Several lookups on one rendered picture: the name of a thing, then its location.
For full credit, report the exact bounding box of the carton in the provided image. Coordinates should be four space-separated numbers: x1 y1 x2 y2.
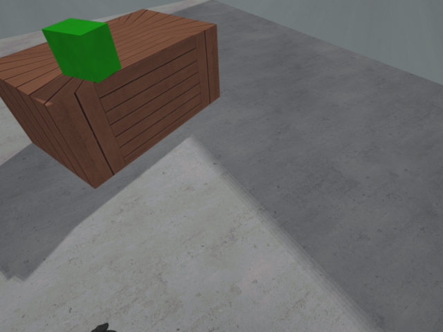
42 18 121 83

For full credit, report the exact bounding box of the pedestal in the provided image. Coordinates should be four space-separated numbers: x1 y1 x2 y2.
0 9 220 189

